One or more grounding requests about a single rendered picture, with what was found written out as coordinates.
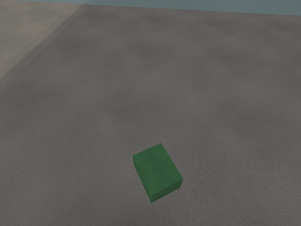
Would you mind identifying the carton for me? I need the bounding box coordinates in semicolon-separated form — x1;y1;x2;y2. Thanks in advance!
133;143;183;203

